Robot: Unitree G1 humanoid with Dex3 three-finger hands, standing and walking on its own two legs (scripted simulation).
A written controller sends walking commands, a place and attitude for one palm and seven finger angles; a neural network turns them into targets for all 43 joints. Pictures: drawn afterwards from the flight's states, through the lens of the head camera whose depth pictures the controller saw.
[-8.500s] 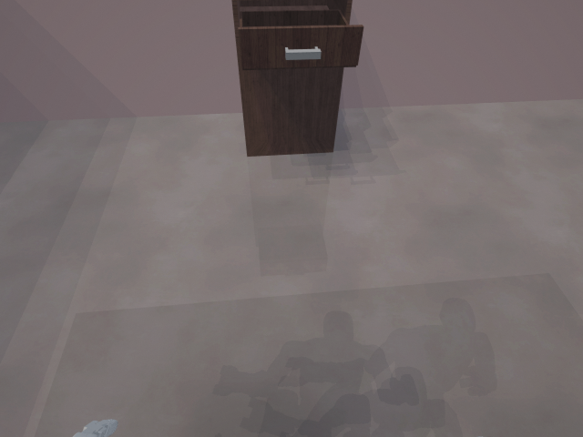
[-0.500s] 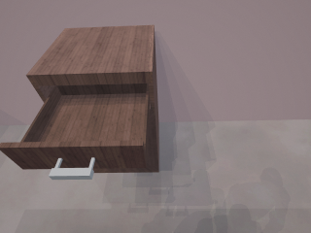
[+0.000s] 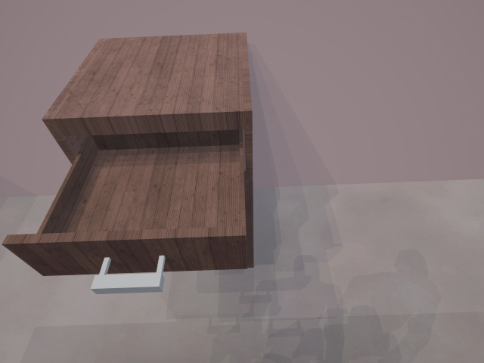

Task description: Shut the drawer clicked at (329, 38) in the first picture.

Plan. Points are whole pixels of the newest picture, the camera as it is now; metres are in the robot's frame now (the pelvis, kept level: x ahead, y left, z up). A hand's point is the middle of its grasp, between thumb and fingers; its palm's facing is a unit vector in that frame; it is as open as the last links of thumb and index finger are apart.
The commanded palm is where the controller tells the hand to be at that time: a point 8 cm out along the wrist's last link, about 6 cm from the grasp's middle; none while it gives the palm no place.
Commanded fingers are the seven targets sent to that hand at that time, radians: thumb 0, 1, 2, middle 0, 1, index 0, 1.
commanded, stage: come to a stop and stand still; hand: left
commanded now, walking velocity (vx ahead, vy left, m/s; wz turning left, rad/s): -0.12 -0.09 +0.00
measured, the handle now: (131, 272) +0.29 +0.23 -0.06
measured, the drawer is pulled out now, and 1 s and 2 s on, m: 0.30 0.30 0.27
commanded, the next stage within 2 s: look again from close up in 0.70 s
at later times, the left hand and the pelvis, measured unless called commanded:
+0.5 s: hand out of the picture +0.00 +0.13 -0.16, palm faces +0.02 -0.97 -0.23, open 7.2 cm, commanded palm none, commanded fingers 0.00 0.90 0.90 -0.20 -0.30 -0.20 -0.30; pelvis -0.01 -0.05 +0.00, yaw +0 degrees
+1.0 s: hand out of the picture -0.01 +0.13 -0.17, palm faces +0.02 -0.98 -0.21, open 7.4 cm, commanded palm none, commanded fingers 0.00 0.90 0.90 -0.20 -0.30 -0.20 -0.30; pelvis +0.01 -0.04 +0.00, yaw +1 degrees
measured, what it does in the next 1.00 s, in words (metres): steps on the spot: right foot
